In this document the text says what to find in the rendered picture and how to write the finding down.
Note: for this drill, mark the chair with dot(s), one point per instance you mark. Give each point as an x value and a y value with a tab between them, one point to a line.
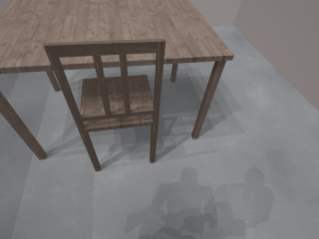
111	102

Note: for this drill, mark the table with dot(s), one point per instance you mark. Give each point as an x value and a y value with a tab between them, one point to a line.
25	25

